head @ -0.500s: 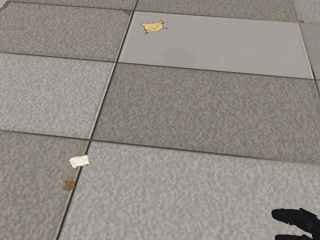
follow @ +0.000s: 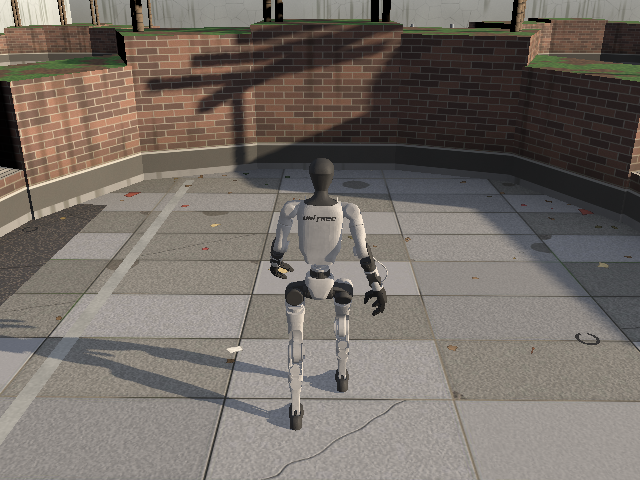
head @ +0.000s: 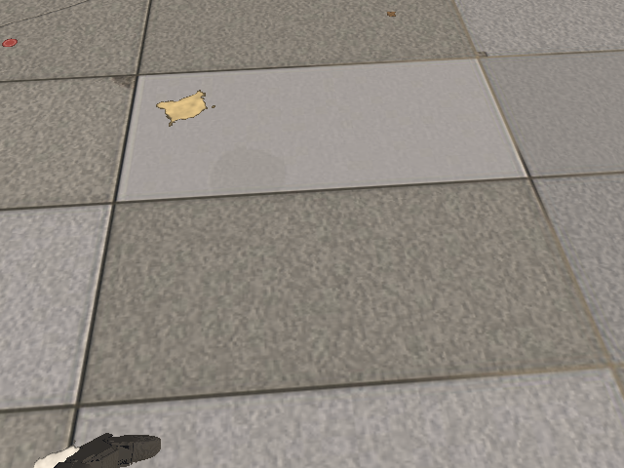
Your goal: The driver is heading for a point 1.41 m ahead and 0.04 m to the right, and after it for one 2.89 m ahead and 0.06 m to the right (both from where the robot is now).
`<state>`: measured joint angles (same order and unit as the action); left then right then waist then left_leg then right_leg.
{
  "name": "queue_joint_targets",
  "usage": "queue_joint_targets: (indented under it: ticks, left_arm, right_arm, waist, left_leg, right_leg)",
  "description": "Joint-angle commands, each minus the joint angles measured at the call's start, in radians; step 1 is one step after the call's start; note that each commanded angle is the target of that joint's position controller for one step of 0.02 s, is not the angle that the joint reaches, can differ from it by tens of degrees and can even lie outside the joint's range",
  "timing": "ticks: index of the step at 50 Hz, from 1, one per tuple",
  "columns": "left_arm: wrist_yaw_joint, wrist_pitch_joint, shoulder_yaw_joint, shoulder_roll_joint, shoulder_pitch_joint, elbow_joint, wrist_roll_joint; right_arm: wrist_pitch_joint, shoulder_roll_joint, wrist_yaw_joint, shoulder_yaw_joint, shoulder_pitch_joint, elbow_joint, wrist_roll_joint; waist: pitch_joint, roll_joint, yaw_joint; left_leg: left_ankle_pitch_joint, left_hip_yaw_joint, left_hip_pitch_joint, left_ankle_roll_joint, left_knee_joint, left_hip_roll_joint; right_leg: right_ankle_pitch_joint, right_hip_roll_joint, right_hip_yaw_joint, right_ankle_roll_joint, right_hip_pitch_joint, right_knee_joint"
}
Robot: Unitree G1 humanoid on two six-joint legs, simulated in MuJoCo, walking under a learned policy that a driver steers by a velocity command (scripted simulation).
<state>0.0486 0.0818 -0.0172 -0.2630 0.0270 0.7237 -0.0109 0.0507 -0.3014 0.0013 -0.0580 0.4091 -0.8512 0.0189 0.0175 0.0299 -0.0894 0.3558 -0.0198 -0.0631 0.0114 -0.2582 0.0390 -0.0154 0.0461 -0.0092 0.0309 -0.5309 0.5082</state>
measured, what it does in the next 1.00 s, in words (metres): walks ahead: right foot, then left foot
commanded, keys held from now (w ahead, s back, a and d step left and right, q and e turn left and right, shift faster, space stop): w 0.76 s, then no key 0.24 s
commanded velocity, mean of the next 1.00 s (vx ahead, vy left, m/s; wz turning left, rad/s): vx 0.45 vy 0.00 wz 0.00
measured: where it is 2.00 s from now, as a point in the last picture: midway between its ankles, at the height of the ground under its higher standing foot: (289, 396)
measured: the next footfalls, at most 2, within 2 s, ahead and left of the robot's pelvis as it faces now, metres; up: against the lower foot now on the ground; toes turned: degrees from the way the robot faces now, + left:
right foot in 0.02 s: +0.19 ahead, -0.12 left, +0.00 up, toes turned -1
left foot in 0.58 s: +0.48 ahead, +0.12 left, +0.00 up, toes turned +2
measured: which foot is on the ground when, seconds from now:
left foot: down 0.00-0.04, up 0.06-0.56, down 0.58-1.00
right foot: up 0.00-0.00, down 0.02-0.60, up 0.62-1.00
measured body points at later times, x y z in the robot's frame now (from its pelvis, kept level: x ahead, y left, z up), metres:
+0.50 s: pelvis +0.26 -0.01 +0.01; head +0.29 -0.01 +0.46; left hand +0.25 +0.27 -0.12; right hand +0.48 -0.24 -0.08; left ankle +0.44 +0.13 -0.70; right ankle +0.15 -0.12 -0.73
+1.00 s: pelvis +0.51 +0.02 +0.01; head +0.54 +0.03 +0.46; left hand +0.70 +0.27 -0.09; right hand +0.54 -0.25 -0.12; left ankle +0.44 +0.12 -0.73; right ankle +0.67 -0.11 -0.71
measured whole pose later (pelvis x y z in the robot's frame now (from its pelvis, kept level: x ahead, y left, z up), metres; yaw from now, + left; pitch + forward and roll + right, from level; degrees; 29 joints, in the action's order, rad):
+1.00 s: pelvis +0.51 +0.02 +0.01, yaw +0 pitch +1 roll +2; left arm 0.02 0.06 -0.04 -0.26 0.07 0.81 0.01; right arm 0.06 -0.26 0.00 -0.04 0.31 -0.91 0.00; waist 0.03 0.05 -0.07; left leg 0.26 -0.05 0.04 0.04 -0.28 0.07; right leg 0.05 0.06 -0.03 0.00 -0.55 0.55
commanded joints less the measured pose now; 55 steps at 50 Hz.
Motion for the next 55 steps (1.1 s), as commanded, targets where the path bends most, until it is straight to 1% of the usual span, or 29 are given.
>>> queue_joint_targets:
  ticks: [1,2,3,4,5,6,7,8,11,18,24,26,28,29,30,31,32,33,34,36,38,40,42,45,50,52,53,54,55]
  left_arm:
    - [-0.009,0.015,-0.071,-0.182,0.182,-0.003,0.004]
    - [-0.02,0.011,-0.091,-0.256,0.361,0.029,0.012]
    - [-0.015,0.004,-0.104,-0.313,0.401,0.049,0.009]
    - [-0.014,0.004,-0.077,-0.213,0.392,0.038,-0.006]
    - [-0.017,0.006,-0.065,-0.182,0.323,0.028,-0.003]
    - [-0.018,0.006,-0.061,-0.17,0.256,0.018,0.004]
    - [-0.017,0.007,-0.055,-0.145,0.214,0.013,0.012]
    - [-0.016,0.011,-0.048,-0.127,0.192,0.012,0.023]
    - [-0.017,0.025,-0.052,-0.134,0.191,0.031,0.013]
    - [-0.041,0.013,-0.062,-0.177,0.278,0.092,0.003]
    - [-0.049,-0.016,-0.07,-0.198,0.361,0.153,-0.009]
    - [-0.054,-0.026,-0.077,-0.21,0.35,0.159,-0.011]
    - [-0.058,-0.036,-0.073,-0.204,0.319,0.154,-0.009]
    - [-0.06,-0.036,-0.054,-0.162,0.323,0.134,0.008]
    - [-0.051,-0.015,-0.019,-0.049,0.441,0.117,0.013]
    - [-0.046,0.007,-0.03,-0.104,0.403,0.133,0.0]
    - [-0.038,0.021,-0.051,-0.176,0.32,0.102,-0.028]
    - [-0.04,0.027,-0.05,-0.172,0.257,0.086,-0.033]
    - [-0.043,0.025,-0.052,-0.161,0.225,0.081,-0.017]
    - [-0.046,0.004,-0.054,-0.133,0.264,0.097,-0.005]
    - [-0.05,-0.015,-0.05,-0.103,0.269,0.101,-0.001]
    - [-0.056,-0.022,-0.05,-0.098,0.212,0.08,0.012]
    - [-0.053,-0.017,-0.042,-0.074,0.173,0.07,0.019]
    - [-0.042,-0.011,-0.034,-0.056,0.079,0.054,0.015]
    - [-0.026,-0.004,-0.047,-0.107,0.055,0.043,0.022]
    - [-0.032,0.002,-0.065,-0.151,0.158,0.085,0.035]
    - [-0.039,0.001,-0.078,-0.222,0.192,0.086,0.047]
    - [-0.046,-0.015,-0.065,-0.178,0.225,0.097,0.048]
    - [-0.043,-0.029,-0.045,-0.102,0.25,0.108,0.03]
  right_arm:
    - [-0.005,-0.16,-0.012,-0.034,-0.029,0.044,-0.003]
    - [-0.004,-0.11,-0.016,-0.01,-0.018,0.071,-0.027]
    - [0.016,0.004,-0.006,0.021,0.109,0.08,-0.021]
    - [0.034,-0.1,-0.001,0.0,0.042,0.068,-0.003]
    - [0.045,-0.144,0.005,-0.015,-0.052,0.097,0.02]
    - [0.049,-0.135,0.0,-0.012,-0.104,0.107,0.016]
    - [0.047,-0.126,-0.002,-0.016,-0.13,0.111,0.0]
    - [0.039,-0.113,-0.002,-0.018,-0.111,0.106,-0.004]
    - [0.013,-0.069,-0.005,-0.011,-0.094,0.097,-0.009]
    - [0.024,-0.03,0.006,0.004,-0.322,0.153,-0.014]
    - [0.039,-0.044,0.037,0.006,-0.457,0.207,-0.002]
    - [0.042,-0.065,0.043,0.0,-0.423,0.202,-0.003]
    - [0.043,-0.122,0.035,-0.033,-0.222,0.14,-0.009]
    - [0.041,-0.182,0.025,-0.055,-0.046,0.1,-0.017]
    - [0.032,-0.275,0.022,-0.077,0.033,0.08,-0.022]
    - [0.029,-0.184,0.023,-0.052,0.043,0.08,-0.01]
    - [0.031,-0.147,0.023,-0.036,-0.033,0.088,-0.01]
    - [0.031,-0.126,0.022,-0.029,-0.104,0.102,-0.014]
    - [0.034,-0.099,0.026,-0.021,-0.155,0.103,-0.021]
    - [0.046,-0.071,0.029,-0.014,-0.198,0.103,-0.029]
    - [0.056,-0.085,0.028,-0.018,-0.191,0.087,-0.022]
    - [0.056,-0.106,0.019,-0.021,-0.181,0.067,-0.027]
    - [0.047,-0.112,0.009,-0.021,-0.175,0.05,-0.029]
    - [0.033,-0.124,-0.002,-0.02,-0.123,0.015,-0.025]
    - [0.003,-0.13,-0.013,-0.021,-0.13,-0.029,-0.012]
    - [-0.005,-0.109,-0.016,-0.015,-0.123,-0.039,-0.013]
    - [0.004,-0.072,-0.013,-0.002,-0.04,-0.039,-0.039]
    - [0.007,0.007,-0.009,0.026,0.066,-0.071,-0.039]
    - [-0.006,-0.037,-0.008,0.02,0.02,-0.076,-0.023]
  waist:
    - [-0.116,-0.091,0.161]
    - [-0.274,0.02,0.22]
    - [-0.38,0.286,0.152]
    - [-0.336,0.173,0.197]
    - [-0.195,0.12,0.188]
    - [-0.119,0.042,0.16]
    - [-0.063,0.022,0.136]
    - [-0.057,0.048,0.104]
    - [-0.038,0.049,0.076]
    - [0.031,0.023,0.14]
    - [0.064,0.029,0.17]
    - [0.039,0.044,0.139]
    - [-0.086,0.037,0.029]
    - [-0.229,-0.027,-0.037]
    - [-0.357,-0.271,0.003]
    - [-0.383,-0.261,-0.024]
    - [-0.228,-0.199,-0.015]
    - [-0.138,-0.132,0.011]
    - [-0.064,-0.092,0.037]
    - [-0.047,-0.128,0.089]
    - [-0.03,-0.116,0.105]
    - [0.005,-0.091,0.107]
    - [-0.002,-0.09,0.102]
    - [-0.026,-0.097,0.058]
    - [-0.043,-0.111,0.075]
    - [-0.094,-0.062,0.12]
    - [-0.196,0.05,0.083]
    - [-0.318,0.181,0.075]
    - [-0.341,0.174,0.117]
  left_leg:
    - [-0.761,0.073,0.064,0.112,-0.264,-0.218]
    - [-0.504,0.026,0.259,0.074,-0.574,-0.155]
    - [0.165,0.037,0.653,0.01,-0.891,0.026]
    - [0.232,0.157,0.765,0.02,-0.997,-0.016]
    - [0.144,0.137,0.823,0.032,-1.004,-0.064]
    - [0.052,0.106,0.797,0.03,-0.963,-0.112]
    - [-0.006,0.097,0.768,0.022,-0.91,-0.14]
    - [-0.047,0.105,0.706,0.018,-0.882,-0.164]
    - [-0.099,0.089,0.666,-0.009,-0.808,-0.177]
    - [-0.431,0.051,0.693,-0.033,-0.422,-0.153]
    - [-0.375,0.046,0.704,0.005,-0.268,-0.119]
    - [-0.302,0.033,0.638,0.032,-0.243,-0.1]
    - [-0.298,-0.021,0.34,0.079,-0.204,-0.044]
    - [-0.334,0.095,0.043,0.132,-0.251,-0.156]
    - [-0.143,0.547,-0.327,0.289,-0.185,-0.393]
    - [-0.015,0.733,-0.331,0.297,-0.06,-0.423]
    - [0.016,0.606,-0.21,0.254,-0.035,-0.395]
    - [-0.045,0.486,-0.071,0.231,-0.014,-0.355]
    - [-0.131,0.401,0.055,0.221,0.023,-0.317]
    - [-0.239,0.306,0.177,0.211,0.078,-0.27]
    - [-0.31,0.242,0.225,0.226,0.116,-0.26]
    - [-0.562,0.173,0.243,0.233,0.112,-0.256]
    - [-0.749,0.073,0.254,0.203,0.08,-0.213]
    - [-0.754,0.022,0.241,0.173,0.058,-0.187]
    - [-0.702,0.083,0.113,0.149,-0.064,-0.242]
    - [-0.671,0.065,0.123,0.095,-0.218,-0.174]
    - [-0.455,0.038,0.243,0.048,-0.37,-0.106]
    - [-0.017,0.023,0.419,-0.014,-0.576,-0.031]
    - [0.334,0.069,0.467,-0.045,-0.705,-0.02]
  right_leg:
    - [-0.034,-0.035,0.038,0.067,0.32,-0.032]
    - [0.022,0.143,-0.161,0.132,0.623,0.007]
    - [-0.227,0.334,-0.622,0.282,0.923,-0.107]
    - [-0.381,0.319,-0.685,0.256,0.892,-0.188]
    - [-0.366,0.293,-0.55,0.218,0.77,-0.213]
    - [-0.27,0.256,-0.451,0.2,0.638,-0.234]
    - [-0.172,0.225,-0.379,0.198,0.532,-0.263]
    - [-0.106,0.201,-0.33,0.193,0.464,-0.288]
    - [-0.016,0.178,-0.234,0.214,0.378,-0.355]
    - [0.041,0.129,-0.078,0.173,0.4,-0.396]
    - [0.076,0.204,-0.092,0.158,0.564,-0.324]
    - [0.183,0.219,-0.095,0.14,0.607,-0.266]
    - [0.443,0.156,-0.039,0.101,0.57,-0.032]
    - [0.289,0.103,0.0,0.067,0.404,0.228]
    - [-0.207,-0.076,0.042,-0.011,-0.019,0.61]
    - [-0.554,-0.083,-0.096,-0.008,-0.147,0.748]
    - [-0.502,-0.026,-0.105,0.009,-0.224,0.789]
    - [-0.414,0.027,-0.072,0.015,-0.21,0.752]
    - [-0.349,0.058,-0.059,0.01,-0.182,0.687]
    - [-0.274,0.093,-0.067,-0.002,-0.072,0.615]
    - [-0.234,0.099,-0.055,-0.021,-0.062,0.563]
    - [-0.17,0.092,-0.043,-0.051,-0.09,0.46]
    - [-0.062,0.07,-0.021,-0.061,-0.041,0.308]
    - [0.115,0.02,0.01,-0.057,0.057,0.129]
    - [0.046,-0.002,-0.025,-0.008,0.102,0.001]
    - [0.262,-0.006,-0.017,0.03,0.285,-0.11]
    - [0.678,0.125,-0.124,0.092,0.514,-0.02]
    - [0.783,0.282,-0.296,0.247,0.726,0.004]
    - [0.642,0.318,-0.381,0.294,0.689,-0.053]
Velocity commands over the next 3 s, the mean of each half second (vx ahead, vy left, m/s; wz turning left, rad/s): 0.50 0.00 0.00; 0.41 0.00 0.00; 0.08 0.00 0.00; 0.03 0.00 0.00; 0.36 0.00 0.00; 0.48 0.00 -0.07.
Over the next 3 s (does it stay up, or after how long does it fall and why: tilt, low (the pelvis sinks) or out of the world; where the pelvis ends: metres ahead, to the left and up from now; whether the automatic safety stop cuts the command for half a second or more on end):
stays up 1.11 0.06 0.01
